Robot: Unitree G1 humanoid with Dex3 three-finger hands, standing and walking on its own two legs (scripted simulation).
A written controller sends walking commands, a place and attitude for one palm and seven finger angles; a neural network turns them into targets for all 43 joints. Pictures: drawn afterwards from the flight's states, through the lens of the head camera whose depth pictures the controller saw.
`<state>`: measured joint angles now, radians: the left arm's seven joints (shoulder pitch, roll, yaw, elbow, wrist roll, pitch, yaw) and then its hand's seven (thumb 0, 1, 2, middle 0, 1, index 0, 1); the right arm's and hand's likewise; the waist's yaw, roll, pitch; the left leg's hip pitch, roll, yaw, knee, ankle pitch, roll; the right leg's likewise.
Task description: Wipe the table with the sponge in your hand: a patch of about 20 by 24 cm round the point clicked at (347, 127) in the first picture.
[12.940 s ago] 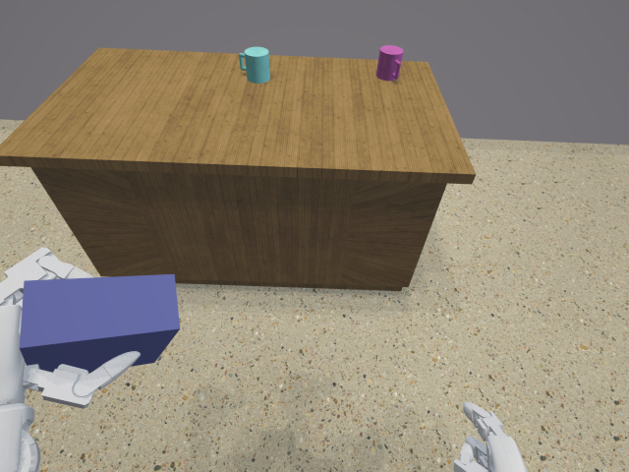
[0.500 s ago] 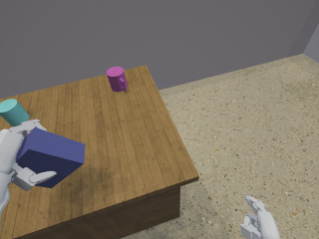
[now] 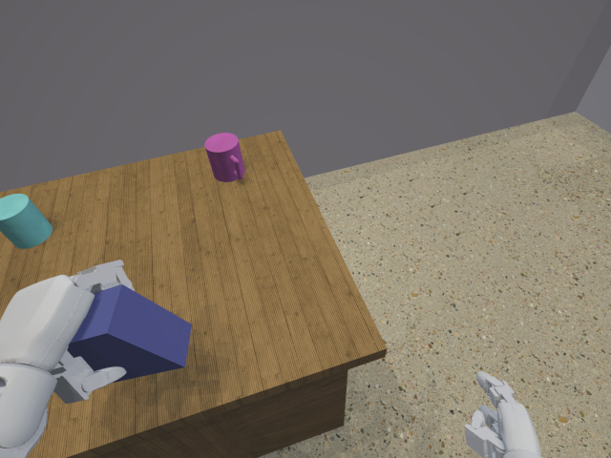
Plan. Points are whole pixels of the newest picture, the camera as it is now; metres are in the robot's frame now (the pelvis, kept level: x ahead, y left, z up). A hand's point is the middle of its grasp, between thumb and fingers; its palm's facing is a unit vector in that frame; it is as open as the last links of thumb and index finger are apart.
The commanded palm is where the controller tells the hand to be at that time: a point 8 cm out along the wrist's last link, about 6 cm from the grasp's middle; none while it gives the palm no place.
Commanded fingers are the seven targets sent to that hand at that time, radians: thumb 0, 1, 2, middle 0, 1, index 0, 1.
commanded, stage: turn the palm down, sponge in hand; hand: left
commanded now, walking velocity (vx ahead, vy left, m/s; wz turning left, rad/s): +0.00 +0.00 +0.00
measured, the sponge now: (119, 345) +0.21 +0.25 +0.08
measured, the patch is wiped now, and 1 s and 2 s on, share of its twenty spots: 0.00 0.00 0.00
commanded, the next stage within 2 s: move the sponge above the wiping area in 1.06 s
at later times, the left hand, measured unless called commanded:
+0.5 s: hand (49, 310) +0.22 +0.32 +0.13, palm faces +0.13 -0.08 -0.99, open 9.4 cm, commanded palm +0.19 +0.31 +0.18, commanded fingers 0.00 0.10 1.30 -1.20 -1.60 -1.20 -1.60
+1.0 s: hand (35, 303) +0.23 +0.34 +0.13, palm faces +0.08 -0.05 -1.00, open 9.4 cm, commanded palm +0.20 +0.30 +0.18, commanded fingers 0.00 0.10 1.30 -1.20 -1.60 -1.20 -1.60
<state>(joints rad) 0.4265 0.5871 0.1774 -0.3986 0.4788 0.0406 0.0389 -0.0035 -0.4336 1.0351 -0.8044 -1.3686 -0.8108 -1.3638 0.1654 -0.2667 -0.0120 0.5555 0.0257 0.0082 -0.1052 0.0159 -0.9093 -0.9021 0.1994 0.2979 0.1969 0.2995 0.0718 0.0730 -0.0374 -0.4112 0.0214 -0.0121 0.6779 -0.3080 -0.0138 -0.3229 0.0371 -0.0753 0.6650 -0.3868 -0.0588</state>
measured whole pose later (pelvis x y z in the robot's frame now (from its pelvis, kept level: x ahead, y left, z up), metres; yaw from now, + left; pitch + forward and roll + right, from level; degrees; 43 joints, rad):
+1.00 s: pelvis +0.01 +0.01 +0.02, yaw +1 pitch -1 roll +0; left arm 0.16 0.53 0.05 -0.18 0.85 0.41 0.04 0.00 -0.43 1.04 -0.80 -1.37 -0.81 -1.37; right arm 0.00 -0.26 0.05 0.65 0.06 0.09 -0.04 0.02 -0.91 -0.90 0.20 0.30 0.20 0.30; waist 0.12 0.12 -0.01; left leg -0.23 -0.01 -0.01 0.47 -0.22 0.00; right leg -0.14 0.02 -0.07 0.44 -0.30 -0.04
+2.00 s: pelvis +0.00 +0.02 +0.02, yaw +0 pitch +0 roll +0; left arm 0.13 0.46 -0.13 -0.05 0.95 0.19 0.02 0.00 -0.43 1.04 -0.81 -1.38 -0.81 -1.37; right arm 0.03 -0.26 0.02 0.66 0.03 0.02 -0.08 0.02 -0.91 -0.90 0.20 0.30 0.20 0.30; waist 0.13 0.08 0.01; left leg -0.28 -0.01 0.00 0.50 -0.22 0.02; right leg -0.19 0.01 -0.06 0.48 -0.29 -0.03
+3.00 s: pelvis +0.01 +0.01 +0.02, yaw -1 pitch +3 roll +0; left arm 0.03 0.43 -0.01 0.21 0.94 0.29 0.23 0.00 -0.43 1.03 -0.81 -1.39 -0.81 -1.39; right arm 0.06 -0.26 -0.02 0.72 0.06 0.07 -0.05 0.01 -0.91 -0.90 0.20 0.30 0.20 0.30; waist 0.09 0.09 -0.05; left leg -0.32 0.01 0.01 0.52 -0.24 0.00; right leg -0.24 0.03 -0.04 0.50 -0.31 -0.04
